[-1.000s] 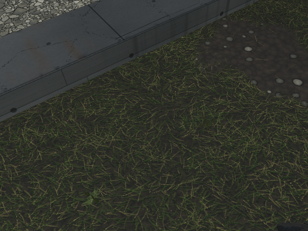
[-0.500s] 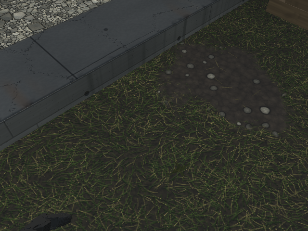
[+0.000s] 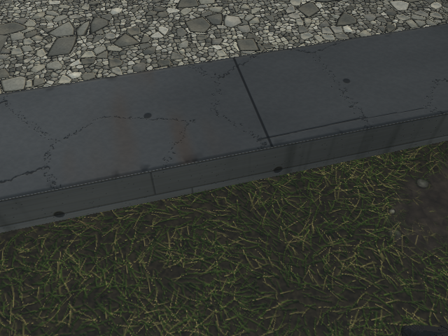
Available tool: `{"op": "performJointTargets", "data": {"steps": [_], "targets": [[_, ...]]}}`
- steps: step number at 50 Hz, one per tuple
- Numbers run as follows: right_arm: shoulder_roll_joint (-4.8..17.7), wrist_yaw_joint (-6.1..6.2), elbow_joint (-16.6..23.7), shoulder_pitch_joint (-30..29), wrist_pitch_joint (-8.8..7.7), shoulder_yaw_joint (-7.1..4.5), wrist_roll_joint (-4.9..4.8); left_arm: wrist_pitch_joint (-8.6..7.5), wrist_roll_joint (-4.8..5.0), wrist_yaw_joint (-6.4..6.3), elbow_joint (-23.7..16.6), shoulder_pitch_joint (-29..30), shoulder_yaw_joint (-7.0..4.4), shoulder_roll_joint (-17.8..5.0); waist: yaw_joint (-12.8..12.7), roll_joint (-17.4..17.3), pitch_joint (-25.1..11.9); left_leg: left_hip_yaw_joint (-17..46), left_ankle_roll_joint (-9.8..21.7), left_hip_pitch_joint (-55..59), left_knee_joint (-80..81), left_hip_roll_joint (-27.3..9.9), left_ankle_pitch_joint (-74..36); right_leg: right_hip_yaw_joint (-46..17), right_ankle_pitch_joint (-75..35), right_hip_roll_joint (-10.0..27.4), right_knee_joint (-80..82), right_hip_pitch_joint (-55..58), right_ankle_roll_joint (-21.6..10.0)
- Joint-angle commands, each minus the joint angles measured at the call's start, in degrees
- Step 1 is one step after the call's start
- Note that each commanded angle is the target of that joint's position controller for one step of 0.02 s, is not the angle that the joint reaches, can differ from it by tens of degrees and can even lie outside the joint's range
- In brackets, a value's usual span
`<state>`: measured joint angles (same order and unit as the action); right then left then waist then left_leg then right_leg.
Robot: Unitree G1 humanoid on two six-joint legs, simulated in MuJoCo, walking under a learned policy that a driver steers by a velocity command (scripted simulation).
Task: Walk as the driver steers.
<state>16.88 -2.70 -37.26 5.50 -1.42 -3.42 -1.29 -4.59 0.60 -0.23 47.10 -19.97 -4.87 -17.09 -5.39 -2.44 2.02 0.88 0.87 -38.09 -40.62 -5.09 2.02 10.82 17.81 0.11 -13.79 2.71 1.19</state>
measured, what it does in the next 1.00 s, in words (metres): walks ahead, turning left: left foot, then right foot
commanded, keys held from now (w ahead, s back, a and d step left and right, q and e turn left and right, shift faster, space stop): w+q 0.48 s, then w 0.52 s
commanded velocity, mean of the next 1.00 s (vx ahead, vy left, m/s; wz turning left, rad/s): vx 0.50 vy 0.00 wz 0.41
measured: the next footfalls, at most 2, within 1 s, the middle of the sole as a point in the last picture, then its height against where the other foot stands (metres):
left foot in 0.10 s outside the picture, level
right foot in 0.60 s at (256, 308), level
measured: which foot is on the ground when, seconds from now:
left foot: up 0.00-0.08, down 0.10-0.62, up 0.64-1.00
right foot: down 0.00-0.10, up 0.12-0.58, down 0.60-1.00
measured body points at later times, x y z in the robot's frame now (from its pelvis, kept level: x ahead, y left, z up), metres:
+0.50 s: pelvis +0.28 +0.05 +0.01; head +0.31 +0.08 +0.45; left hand +0.44 +0.35 -0.07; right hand +0.41 -0.22 -0.09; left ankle +0.18 +0.12 -0.74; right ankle +0.51 -0.05 -0.69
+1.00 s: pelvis +0.54 +0.12 +0.01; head +0.57 +0.13 +0.46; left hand +0.43 +0.38 -0.12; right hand +0.85 +0.01 -0.07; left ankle +0.63 +0.30 -0.71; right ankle +0.50 -0.03 -0.74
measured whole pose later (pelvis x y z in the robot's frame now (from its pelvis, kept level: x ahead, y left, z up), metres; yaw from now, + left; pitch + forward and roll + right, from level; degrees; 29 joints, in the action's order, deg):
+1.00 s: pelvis +0.54 +0.12 +0.01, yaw +23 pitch +2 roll -2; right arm 15.4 -1.0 -37.6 2.8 -4.1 -1.3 -0.5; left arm -4.6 1.1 0.5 48.4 -21.2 -2.8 -16.8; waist -6.2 -2.3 1.5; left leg 2.1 -0.1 -32.8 -32.9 -3.3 2.0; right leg 0.9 15.2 -2.4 -13.8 -0.7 -1.1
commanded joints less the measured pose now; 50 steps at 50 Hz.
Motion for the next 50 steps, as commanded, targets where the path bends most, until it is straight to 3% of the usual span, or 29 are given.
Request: {"op": "performJointTargets", "data": {"steps": [1,3,4,5,6,7,8,9,10,11,14,17,20,24,27,28,29,30,31,32,33,34,35,36,38,41,43,47,50], "targets": [[3.32,-0.83,6.1,-4.6,-0.55,-0.73,0.03,-0.1,0.95,-0.3,-3.22,2.95,-2.61,-10.81,2.37,6.09,1.84,-2.77,2.61,2.63,3.6,1.58,3.45,-3.45,-31.91,16.27,0.59,-0.33,-8.16],[5.95,-0.74,5.69,0.58,-0.13,-2.22,0.31,0.74,1.34,-0.63,-3.14,3.08,-3.09,-12.64,6.19,7.58,-2.6,-6.38,5.26,12.33,4.65,5.93,8.66,-0.84,-50.77,15.62,-10.42,0.68,-6.73],[8.55,-0.31,3.46,9.35,0.12,-3.86,0.12,1.11,1.48,-0.85,-3.31,3.41,-2.78,-12.12,11.12,6.5,-7.18,-7.25,7.29,24.9,7.75,8.59,5.91,1.16,-53.56,13.78,-21.86,-3.2,-5.11],[12.87,0.85,1.06,19.34,0.71,-5.81,-0.19,0.91,0.19,-1.11,-4.1,2.2,-1.75,-9.94,15.23,1.92,-12.47,1.14,10.18,42.79,8.29,4.72,4.87,1.4,-39.01,11.56,-38.79,-16.56,-2.52],[19.81,1.29,1.64,17.11,0.24,-6.45,-0.58,-0.41,-2.18,-0.34,-7.8,-3.23,1.1,-1.47,7.53,-14.39,-17.24,34.88,20.7,59.79,14.17,-10.71,15.24,-3.08,14.53,0.14,-59.44,-42.04,0.98],[15.35,1.04,3.69,19.18,-0.62,-5.03,-0.21,-2.41,-0.28,0.4,-8.09,2.23,0.68,-6.03,12.26,-7.51,-24.73,47.76,22.45,62.16,22.59,-14.06,23.81,-16.15,17.08,-0.58,-65.48,-47.43,0.16],[12.09,0.79,2.64,17.56,-1.43,-4.03,0.32,-3.25,1.81,0.77,-9.7,7.62,-0.06,-8.84,12.8,-4.31,-16.07,39.62,19.49,56.87,23.84,-12.5,20.23,-16.15,11.29,1.76,-64.78,-51.87,-0.88],[10.85,0.85,2.71,14.48,-1.82,-3.55,0.22,-3.75,1.2,0.47,-9.78,8.55,0.36,-8.07,10.42,-0.69,-10.8,32.74,17.69,48.4,23.74,-10.03,14.82,-15.68,6.18,4.09,-60.02,-50.12,-1.49],[9.18,1.0,3.28,10.44,-1.83,-3.0,0.47,-3.76,-0.38,-0.03,-9.16,8.49,0.15,-8.12,7.91,1.04,-7.56,27.53,16.26,40.41,23.91,-7.89,8.19,-15.66,3.13,5.8,-55.2,-46.18,-1.14],[7.91,1.19,4.23,7.91,-1.86,-2.46,1.17,-3.2,-1.0,-0.11,-8.85,7.31,-0.23,-8.59,5.65,0.07,-6.42,24.14,15.73,34.7,25.02,-6.21,2.49,-16.1,1.12,6.91,-52.6,-41.75,-0.92],[8.21,1.9,3.72,7.23,-2.21,-2.55,1.01,-1.49,-1.66,-0.04,-8.74,6.95,0.11,-6.68,4.09,-0.31,-4.87,19.74,16.54,27.03,27.56,-4.48,-4.97,-14.77,-1.97,6.45,-46.68,-38.01,1.19],[9.44,2.98,2.11,9.71,-2.18,-2.91,0.64,-1.11,-1.88,-0.08,-10.29,12.86,0.9,-4.67,5.8,-0.22,-2.75,15.93,14.84,24.71,28.0,-1.97,-5.2,-14.3,-12.28,4.79,-35.84,-38.81,2.86],[9.8,3.48,0.79,11.99,-1.78,-3.02,0.28,-1.58,-1.41,0.56,-11.68,19.42,1.51,-3.49,8.3,-1.53,-1.51,14.65,12.18,23.25,27.37,0.23,0.38,-14.13,-21.74,2.08,-23.41,-34.8,2.95],[9.7,3.86,-1.27,15.79,-1.15,-3.07,-0.34,-2.51,-0.39,1.66,-13.29,24.48,1.22,-4.85,9.96,-2.31,-0.91,19.63,11.1,27.78,23.92,-1.63,4.05,-15.64,-22.21,0.29,-15.73,-32.41,1.89],[9.01,3.93,-2.32,15.96,-0.99,-2.97,0.02,-3.12,-0.55,2.12,-12.47,21.51,0.62,-6.32,8.62,-4.44,-1.48,22.08,9.75,32.73,19.45,-3.87,0.46,-15.38,-17.07,0.72,-13.7,-29.38,-0.4],[8.55,3.81,-2.49,15.56,-0.86,-2.83,0.12,-3.3,-0.71,1.94,-11.77,18.59,0.25,-6.69,6.99,-5.13,-2.22,21.9,9.05,32.99,17.1,-3.39,-3.61,-14.04,-15.69,0.26,-12.14,-25.29,-1.68],[6.95,3.57,-2.34,15.35,-0.91,-2.23,0.36,-3.51,-1.16,1.53,-10.55,13.49,-0.56,-8.03,4.5,-4.58,-5.51,20.12,7.66,32.3,11.11,-0.57,-9.8,-13.41,-15.54,0.46,-10.62,-16.93,-3.66],[4.62,3.35,-1.34,14.92,-1.09,-1.16,1.25,-3.64,-1.95,1.08,-9.76,5.22,-1.25,-10.46,0.68,-1.01,-13.29,16.94,5.75,26.16,-2.57,2.24,-5.05,-20.21,-16.35,7.85,-13.09,-2.58,-7.48],[1.8,3.4,-0.85,22.25,-1.76,-0.11,-0.27,-2.95,-2.36,1.26,-7.26,-1.77,-2.85,-15.4,2.07,15.99,-20.79,9.29,0.98,5.83,-22.02,10.8,16.47,-44.37,-4.79,19.24,-9.6,17.39,-17.04],[5.33,3.61,-1.44,21.89,-2.34,-0.37,-0.47,-2.79,-0.51,1.76,-6.59,-2.5,-1.99,-11.37,1.56,17.36,-18.78,10.7,0.24,-2.87,-29.29,9.25,30.56,-55.52,6.9,22.12,-3.62,17.48,-17.72],[8.66,3.49,-1.19,16.14,-2.43,-1.21,-0.77,-2.57,-0.07,1.55,-6.88,0.14,-1.01,-7.92,0.59,11.11,-10.88,11.01,0.17,-5.93,-32.2,6.56,26.06,-48.76,9.85,20.31,-2.6,10.94,-15.42],[8.66,3.52,-0.41,11.98,-2.44,-1.11,-0.13,-2.12,-0.68,1.38,-7.5,3.34,-0.43,-6.81,1.35,6.8,-6.67,8.29,0.1,-4.96,-31.47,4.34,22.26,-41.82,4.93,18.1,-1.75,4.23,-13.93],[8.03,3.39,0.45,8.9,-2.69,-1.11,0.8,-1.8,-0.99,1.34,-7.21,5.37,0.03,-5.76,2.29,5.14,-2.88,6.75,-0.01,-4.37,-28.3,2.61,19.64,-36.94,-1.9,16.1,-0.24,-1.86,-13.85],[7.13,3.21,0.54,8.6,-2.74,-1.16,1.07,-1.86,-1.41,1.21,-7.07,6.32,0.51,-4.86,3.74,5.96,-1.94,6.21,0.01,-1.72,-25.49,0.81,17.61,-33.27,-7.41,14.42,1.02,-5.71,-13.29],[4.66,2.96,0.06,9.89,-2.57,-0.6,0.85,-2.07,-0.98,1.26,-6.35,6.49,0.68,-4.74,4.99,7.89,-2.37,4.42,-0.52,1.57,-21.41,-0.01,16.42,-28.47,-14.21,12.53,2.85,-9.04,-13.48],[2.5,2.84,1.65,5.8,-2.76,0.36,1.49,-2.11,-0.21,0.95,-4.94,5.43,-0.01,-7.57,4.4,7.24,-1.51,2.52,-1.78,1.2,-12.08,-0.76,11.13,-23.28,-20.26,12.19,5.22,-10.43,-14.58],[1.5,2.63,2.34,2.12,-3.15,0.99,1.57,-1.79,-0.22,0.64,-4.58,5.38,0.01,-8.14,3.51,6.44,-1.38,1.22,-1.97,3.79,-4.34,0.04,4.8,-19.17,-24.0,10.61,5.54,-11.31,-13.61],[1.95,1.93,3.6,-4.39,-3.6,1.1,0.78,-1.03,0.46,0.58,-2.6,1.14,-0.1,-9.44,1.06,6.99,-1.36,-0.13,-1.76,8.54,6.21,2.42,-3.27,-16.67,-25.22,10.6,4.05,-9.29,-11.96],[3.06,1.48,4.28,-6.15,-3.44,0.86,0.54,-0.2,0.81,0.41,-1.33,0.08,-0.15,-9.89,1.7,8.57,-1.26,-0.18,0.13,9.72,8.91,3.08,1.34,-17.95,-25.14,13.22,1.26,-4.91,-10.89]]}}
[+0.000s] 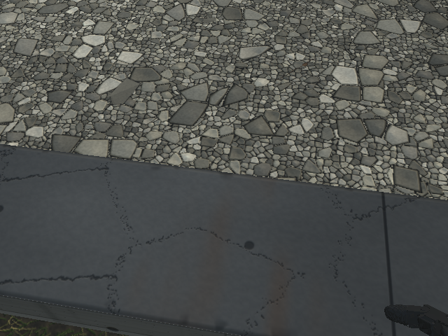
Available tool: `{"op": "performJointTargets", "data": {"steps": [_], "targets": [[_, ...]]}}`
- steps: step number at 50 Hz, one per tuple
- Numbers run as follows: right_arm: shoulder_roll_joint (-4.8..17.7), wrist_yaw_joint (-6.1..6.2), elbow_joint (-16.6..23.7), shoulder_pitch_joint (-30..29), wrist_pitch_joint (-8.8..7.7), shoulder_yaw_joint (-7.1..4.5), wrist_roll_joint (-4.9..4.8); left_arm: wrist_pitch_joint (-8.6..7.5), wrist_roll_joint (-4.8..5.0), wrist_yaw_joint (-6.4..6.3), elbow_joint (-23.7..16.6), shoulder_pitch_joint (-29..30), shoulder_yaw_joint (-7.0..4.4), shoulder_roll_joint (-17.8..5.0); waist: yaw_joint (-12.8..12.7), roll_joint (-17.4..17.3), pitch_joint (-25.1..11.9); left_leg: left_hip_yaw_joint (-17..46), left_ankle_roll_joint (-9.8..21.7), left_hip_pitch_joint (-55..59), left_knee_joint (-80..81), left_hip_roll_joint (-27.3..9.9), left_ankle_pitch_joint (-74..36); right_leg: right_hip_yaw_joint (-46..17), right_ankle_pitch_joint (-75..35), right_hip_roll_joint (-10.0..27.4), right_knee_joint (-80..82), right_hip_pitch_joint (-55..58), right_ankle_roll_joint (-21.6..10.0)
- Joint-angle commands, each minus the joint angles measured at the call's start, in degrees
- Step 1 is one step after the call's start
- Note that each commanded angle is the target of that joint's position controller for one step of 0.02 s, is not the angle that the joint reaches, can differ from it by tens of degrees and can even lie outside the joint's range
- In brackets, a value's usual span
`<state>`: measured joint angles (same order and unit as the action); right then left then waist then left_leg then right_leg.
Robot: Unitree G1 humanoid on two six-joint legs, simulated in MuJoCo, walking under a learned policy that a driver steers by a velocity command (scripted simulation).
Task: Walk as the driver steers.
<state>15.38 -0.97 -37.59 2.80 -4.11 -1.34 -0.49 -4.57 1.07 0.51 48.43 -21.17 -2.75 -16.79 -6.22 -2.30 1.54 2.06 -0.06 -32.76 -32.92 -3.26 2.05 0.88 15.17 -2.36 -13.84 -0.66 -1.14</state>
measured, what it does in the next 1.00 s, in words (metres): climbs: left foot, then right foot 0.17 m higher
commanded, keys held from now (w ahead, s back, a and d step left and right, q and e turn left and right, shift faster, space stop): w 1.00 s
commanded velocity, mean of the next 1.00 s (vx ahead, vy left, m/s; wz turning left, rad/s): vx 0.50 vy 0.00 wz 0.02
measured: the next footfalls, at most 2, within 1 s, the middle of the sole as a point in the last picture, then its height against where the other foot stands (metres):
left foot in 0.08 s outside the picture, level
right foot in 0.62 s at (316, 288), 0.17 m higher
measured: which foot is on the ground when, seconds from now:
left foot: up 0.00-0.06, down 0.08-0.64, up 0.66-1.00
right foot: down 0.00-0.08, up 0.10-0.60, down 0.62-1.00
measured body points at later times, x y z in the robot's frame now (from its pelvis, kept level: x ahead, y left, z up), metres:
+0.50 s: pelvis +0.27 +0.01 +0.00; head +0.30 +0.01 +0.45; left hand +0.45 +0.18 -0.11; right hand +0.14 -0.20 -0.14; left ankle +0.15 +0.12 -0.74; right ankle +0.38 -0.13 -0.41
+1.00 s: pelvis +0.56 -0.06 +0.17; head +0.56 -0.08 +0.62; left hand +0.51 +0.15 +0.03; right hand +0.77 -0.26 +0.08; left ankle +0.72 +0.09 -0.46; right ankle +0.52 -0.14 -0.57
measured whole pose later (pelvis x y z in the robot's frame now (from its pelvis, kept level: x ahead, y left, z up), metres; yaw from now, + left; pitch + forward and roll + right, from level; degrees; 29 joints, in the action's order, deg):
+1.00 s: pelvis +0.56 -0.06 +0.17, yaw +0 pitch +2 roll +0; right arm 11.2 -1.7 -41.8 3.9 -3.1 1.3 -0.6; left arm -6.2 -0.4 0.6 59.0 -26.2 0.9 -8.4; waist -3.3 -2.2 -3.6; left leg 2.5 4.1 -49.3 -60.8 -3.1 -4.6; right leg 7.5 12.9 -1.3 -16.9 -6.4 -3.3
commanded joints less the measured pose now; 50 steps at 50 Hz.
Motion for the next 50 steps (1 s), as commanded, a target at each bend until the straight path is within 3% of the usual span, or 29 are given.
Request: {"op": "performJointTargets", "data": {"steps": [1,3,4,5,6,7,9,13,19,22,24,26,27,28,29,30,31,32,33,34,35,36,37,38,40,41,43,46,50], "targets": [[5.35,-0.28,3.93,-0.32,-0.52,-1.55,0.18,0.18,0.47,-0.58,-2.43,1.41,-2.22,-10.32,4.41,8.78,-2.48,-1.9,1.91,9.49,1.3,2.36,2.81,-7.88,-27.34,16.06,-1.53,-1.83,-8.12],[8.27,0.09,0.64,10.11,-0.39,-3.33,0.98,0.37,0.75,-0.93,-3.17,3.36,-1.41,-8.79,10.78,6.62,-7.98,-4.0,4.85,25.81,6.58,4.93,1.26,-3.62,-40.93,11.25,-16.86,-5.6,-5.03],[11.93,0.85,-1.13,19.77,-0.19,-4.44,1.56,0.14,-0.63,-0.98,-4.66,3.78,-0.14,-6.31,14.75,1.55,-14.82,6.29,7.93,42.17,6.32,-4.57,-4.99,-1.61,-26.77,8.28,-33.19,-16.57,-2.15],[17.57,1.08,-2.28,21.99,0.53,-5.34,1.79,-0.84,-1.57,-0.48,-5.3,-5.04,1.93,0.31,9.42,-13.82,-19.82,30.93,17.98,56.14,8.97,-20.12,-6.71,-0.49,16.43,0.32,-52.08,-36.7,1.21],[12.62,0.73,-2.65,23.7,0.71,-4.67,0.79,-1.29,-0.06,0.06,-3.86,-2.6,0.47,-6.24,12.9,-6.34,-19.48,37.03,19.15,53.4,13.16,-19.24,10.84,-6.93,18.95,2.62,-58.9,-42.71,1.09],[10.63,0.59,-2.14,19.26,0.53,-3.8,0.31,-1.55,1.08,0.4,-5.63,2.67,-0.23,-8.22,11.93,-4.62,-10.48,30.28,17.12,46.05,15.65,-16.83,17.79,-5.86,13.77,5.4,-60.15,-46.8,0.56],[7.21,0.48,-1.42,12.44,0.35,-2.53,0.82,-1.31,-0.25,0.01,-6.52,7.64,-0.32,-7.26,9.11,-2.14,-2.42,21.85,14.83,32.06,20.84,-12.04,16.52,-4.33,4.83,8.71,-55.39,-43.96,1.14],[5.48,0.31,-5.06,15.34,0.59,-2.12,1.33,1.12,-0.11,0.61,-3.8,1.27,0.46,-1.89,5.3,-3.82,-2.01,14.07,16.62,25.95,22.05,-10.43,-0.15,-2.41,2.03,8.62,-68.49,-44.97,4.04],[1.46,1.61,-14.12,28.2,2.61,-0.18,0.85,2.09,1.47,-0.38,-8.45,12.41,2.94,4.66,8.27,-1.7,5.85,14.45,16.71,31.45,21.29,-13.48,16.87,-2.59,10.84,8.78,-107.48,-82.11,4.61],[1.83,2.74,-18.07,32.45,3.45,0.64,2.02,0.69,1.8,-0.29,-15.03,21.4,6.47,9.84,9.73,-0.89,9.83,13.0,13.52,36.46,19.54,-16.49,9.69,-6.95,15.77,6.59,-120.94,-99.63,2.9],[2.53,3.6,-17.25,27.35,3.76,1.27,0.53,-0.28,0.4,0.51,-21.54,26.18,8.45,9.94,6.72,2.86,9.68,4.54,9.44,24.6,22.75,-10.87,11.87,-2.55,9.85,9.03,-99.22,-91.27,2.9],[4.15,4.2,-17.16,28.4,2.87,0.96,-0.7,-0.66,-2.25,1.25,-25.77,30.34,9.31,9.94,7.0,3.02,2.72,4.09,12.24,6.68,37.42,-11.15,8.43,6.69,-3.92,10.83,-81.0,-58.72,1.92],[4.21,3.96,-18.17,29.48,2.33,0.7,-1.97,-0.36,-1.83,1.15,-24.89,29.27,8.61,8.49,7.35,1.79,0.81,1.87,12.76,6.17,40.6,-10.02,5.06,10.38,-4.61,9.79,-73.56,-46.15,0.86],[6.14,3.71,-18.93,28.46,1.87,0.48,-3.07,-0.72,-1.35,1.05,-23.8,24.68,8.01,8.32,4.12,-3.55,-3.57,-1.23,11.78,12.87,36.76,-9.61,-19.33,11.05,-3.17,7.61,-69.59,-36.75,-0.89],[8.62,3.35,-19.68,29.4,2.3,0.3,-2.49,-0.71,-0.51,1.03,-22.76,18.95,6.76,5.86,0.31,-9.42,-11.32,-2.96,10.64,25.09,28.03,-9.69,-53.37,12.06,2.29,3.36,-65.78,-30.53,-2.68],[11.37,2.98,-20.75,31.02,2.65,-0.09,-0.67,-0.59,0.84,1.16,-21.82,12.13,4.19,-0.1,-3.85,-15.98,-14.97,-2.68,9.31,33.57,17.62,-10.08,-83.19,12.16,7.46,-0.64,-58.17,-24.41,-4.54],[13.2,2.94,-21.27,29.08,3.09,-0.82,0.24,-0.16,0.38,1.57,-20.23,6.57,2.31,-4.06,-7.46,-18.79,-16.64,-1.74,7.33,40.29,6.84,-10.99,-92.12,5.9,7.19,-0.96,-48.47,-21.85,-6.42],[11.76,3.73,-19.45,27.13,2.81,-0.91,1.04,0.38,-1.57,2.39,-16.11,-3.21,0.25,-9.99,-9.61,-10.11,-21.62,2.31,6.87,33.94,-9.96,-9.73,-76.75,-11.72,-0.62,4.73,-42.61,-10.0,-9.46],[-1.39,1.71,-18.34,33.68,1.08,1.05,0.84,0.89,-3.13,2.6,-9.18,-9.13,-1.1,-15.05,-1.76,29.52,-29.4,4.9,4.1,13.49,-32.3,7.44,-1.09,-46.85,1.35,19.17,-13.84,6.4,-18.17],[-0.3,-1.34,-21.42,35.3,-1.11,0.14,1.54,1.24,-3.71,1.07,-8.99,-9.37,0.23,-8.55,-2.22,19.88,-33.63,16.87,3.58,8.85,-56.02,12.0,11.75,-64.31,5.82,23.86,-4.28,6.59,-17.96],[-1.76,-2.67,-17.8,25.71,-1.05,-0.71,-0.51,1.17,-1.97,0.84,-7.22,-4.75,0.74,-5.4,-0.9,12.23,-21.31,13.72,3.41,-0.5,-67.21,11.34,13.65,-56.72,8.38,23.77,-4.49,-2.62,-14.92],[-2.85,-2.79,-11.61,15.25,-1.06,0.56,-0.54,0.59,-0.46,1.57,-4.4,-1.26,1.91,-0.57,0.87,6.6,-8.21,8.02,5.55,-8.6,-70.67,7.86,15.52,-45.69,10.68,21.27,-7.39,-12.73,-12.38],[-1.92,-1.77,-7.42,6.28,-0.48,0.2,-0.36,0.12,-1.6,2.15,-0.82,1.37,2.24,3.21,2.7,-0.41,-1.51,7.37,8.23,-9.84,-70.57,4.63,12.74,-32.53,10.6,18.29,-9.54,-21.78,-9.82],[-2.6,-1.37,-6.76,9.75,0.17,0.63,-1.0,-0.45,-3.59,2.39,0.94,3.8,2.96,7.19,6.41,1.17,-1.09,8.83,9.73,-7.54,-70.5,2.98,10.4,-25.03,8.41,16.96,-10.52,-26.82,-8.72],[-4.26,-1.14,-6.59,15.17,1.05,1.64,-1.59,-1.13,-3.2,2.65,4.62,3.34,3.84,10.86,9.14,5.11,0.72,9.95,11.55,-11.87,-75.37,4.13,9.92,-18.46,6.23,14.91,-6.33,-25.65,-8.59],[-5.98,-0.75,-5.91,14.79,1.05,2.61,-1.14,-1.37,-2.39,3.01,6.0,3.35,3.65,9.75,10.5,3.32,0.91,10.17,12.34,-15.09,-72.72,3.99,6.3,-12.86,1.79,13.11,-6.46,-24.84,-7.03],[-3.76,-0.37,-5.5,14.49,1.41,2.61,-0.81,-1.82,-2.1,2.72,5.16,5.85,2.99,6.59,12.02,2.44,2.06,9.21,10.08,-15.8,-57.2,3.18,3.85,-4.46,-3.75,11.22,-2.55,-26.31,-7.05],[1.0,-0.17,-3.02,6.3,1.1,1.31,0.56,-2.61,-2.07,0.75,5.71,3.02,2.73,2.79,9.07,6.04,-0.56,1.52,5.0,-11.08,-37.69,2.44,-4.61,1.29,-13.92,9.4,4.96,-22.38,-7.83],[-0.28,-1.04,-1.34,-4.61,0.55,1.16,-0.68,-2.57,-1.04,-1.19,8.22,-5.22,1.55,-1.72,3.21,5.43,-0.78,-3.09,2.42,-13.47,-17.43,-1.0,-10.06,-1.8,-16.78,13.29,8.49,-6.2,-8.2]]}}
Keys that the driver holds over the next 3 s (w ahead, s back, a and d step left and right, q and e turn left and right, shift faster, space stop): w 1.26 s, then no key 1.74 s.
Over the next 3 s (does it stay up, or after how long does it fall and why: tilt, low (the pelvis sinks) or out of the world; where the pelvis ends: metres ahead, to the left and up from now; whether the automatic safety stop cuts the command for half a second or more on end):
stays up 0.94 -0.03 0.16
